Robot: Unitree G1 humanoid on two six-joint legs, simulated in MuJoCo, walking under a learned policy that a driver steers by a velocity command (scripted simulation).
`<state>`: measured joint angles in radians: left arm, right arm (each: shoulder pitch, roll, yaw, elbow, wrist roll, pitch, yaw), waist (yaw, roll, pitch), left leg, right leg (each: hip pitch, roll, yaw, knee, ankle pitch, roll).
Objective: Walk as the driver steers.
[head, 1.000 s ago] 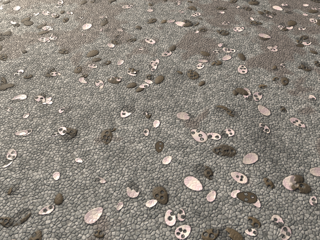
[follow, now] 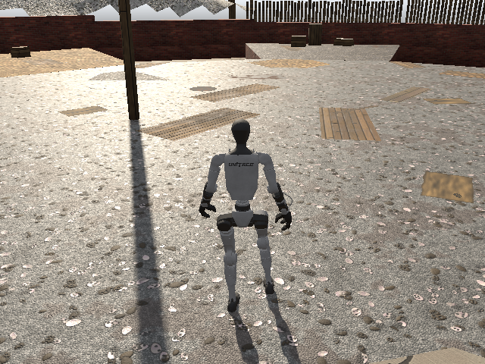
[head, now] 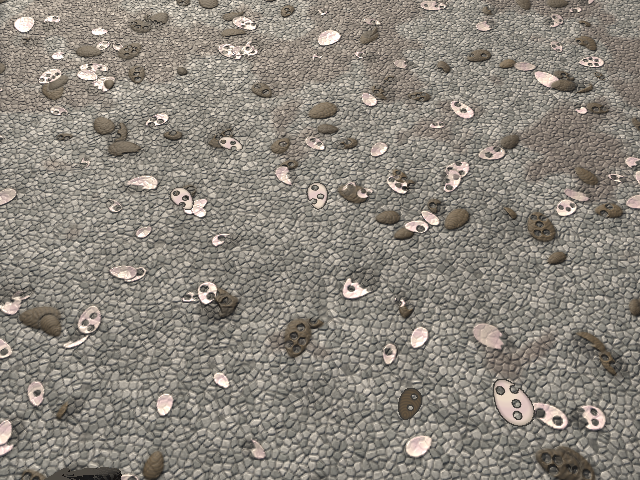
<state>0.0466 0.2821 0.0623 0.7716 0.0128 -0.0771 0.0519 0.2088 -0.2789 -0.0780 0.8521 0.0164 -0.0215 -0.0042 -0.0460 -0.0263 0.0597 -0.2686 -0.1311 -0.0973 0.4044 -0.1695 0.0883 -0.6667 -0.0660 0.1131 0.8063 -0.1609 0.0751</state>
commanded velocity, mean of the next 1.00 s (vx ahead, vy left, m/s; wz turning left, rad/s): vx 0.25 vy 0.00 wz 0.18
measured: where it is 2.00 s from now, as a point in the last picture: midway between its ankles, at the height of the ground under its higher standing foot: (285, 307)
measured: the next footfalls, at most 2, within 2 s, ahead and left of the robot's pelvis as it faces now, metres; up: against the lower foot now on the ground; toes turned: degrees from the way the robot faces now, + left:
right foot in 0.14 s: +0.21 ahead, -0.13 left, +0.00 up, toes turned +10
left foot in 0.50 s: +0.10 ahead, +0.09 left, +0.00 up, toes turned +7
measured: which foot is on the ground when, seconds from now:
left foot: down 0.00-0.14, up 0.16-0.48, down 0.50-0.92, up 0.94-1.00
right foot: up 0.00-0.12, down 0.14-0.50, up 0.52-0.88, down 0.90-1.00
